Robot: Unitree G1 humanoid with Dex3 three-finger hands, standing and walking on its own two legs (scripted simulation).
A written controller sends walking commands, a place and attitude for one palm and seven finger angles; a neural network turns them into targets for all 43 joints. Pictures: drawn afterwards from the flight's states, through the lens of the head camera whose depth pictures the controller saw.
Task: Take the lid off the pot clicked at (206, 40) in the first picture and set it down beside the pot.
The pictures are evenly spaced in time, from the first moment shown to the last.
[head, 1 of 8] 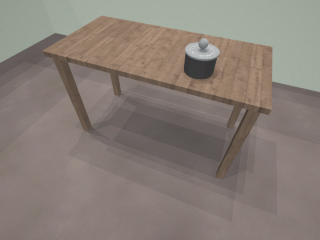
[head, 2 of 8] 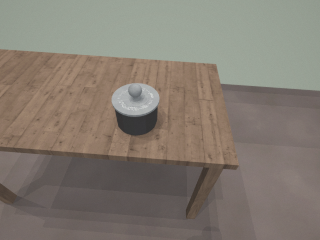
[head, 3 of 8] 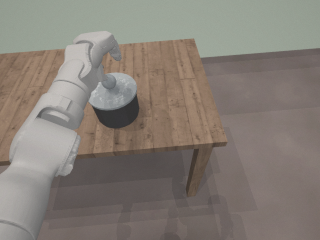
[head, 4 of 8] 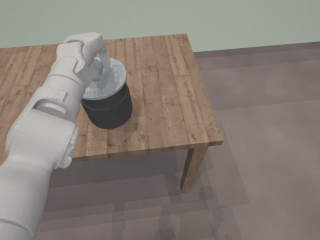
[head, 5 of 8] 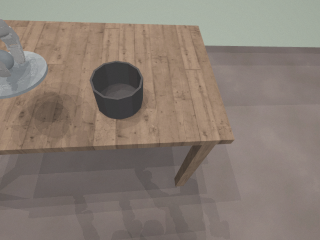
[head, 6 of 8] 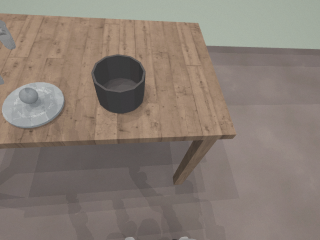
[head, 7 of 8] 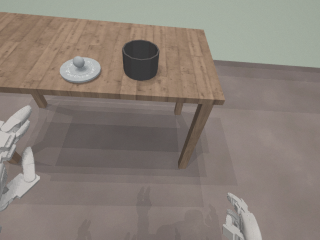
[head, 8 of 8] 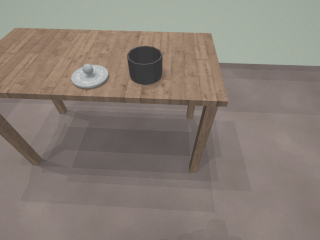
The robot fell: no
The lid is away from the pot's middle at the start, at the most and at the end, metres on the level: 0.00 0.25 0.25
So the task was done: yes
